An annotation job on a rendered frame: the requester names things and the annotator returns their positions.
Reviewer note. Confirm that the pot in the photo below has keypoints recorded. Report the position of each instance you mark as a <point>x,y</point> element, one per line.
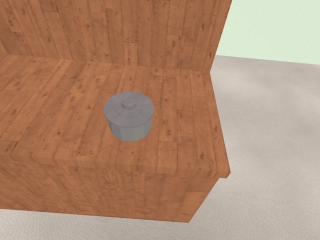
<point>131,134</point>

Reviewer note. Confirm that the knob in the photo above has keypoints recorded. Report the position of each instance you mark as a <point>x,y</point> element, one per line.
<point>129,103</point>

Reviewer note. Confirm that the lid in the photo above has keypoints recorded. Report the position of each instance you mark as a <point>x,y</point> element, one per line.
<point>128,119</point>

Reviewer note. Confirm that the table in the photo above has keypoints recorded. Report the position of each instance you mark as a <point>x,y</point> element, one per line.
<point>62,60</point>

